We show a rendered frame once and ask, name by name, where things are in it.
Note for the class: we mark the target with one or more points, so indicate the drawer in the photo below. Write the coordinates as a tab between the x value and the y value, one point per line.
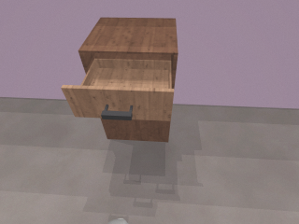
120	83

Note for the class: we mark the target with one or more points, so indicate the handle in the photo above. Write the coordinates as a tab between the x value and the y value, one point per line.
117	115

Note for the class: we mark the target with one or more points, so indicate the cabinet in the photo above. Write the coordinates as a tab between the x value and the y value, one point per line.
153	39

